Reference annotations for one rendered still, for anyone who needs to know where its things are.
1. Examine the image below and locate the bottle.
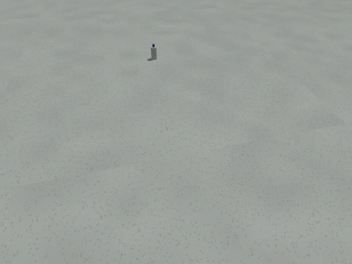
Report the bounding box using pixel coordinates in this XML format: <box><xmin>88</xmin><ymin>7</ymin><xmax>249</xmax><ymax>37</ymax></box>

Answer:
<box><xmin>151</xmin><ymin>44</ymin><xmax>157</xmax><ymax>60</ymax></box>

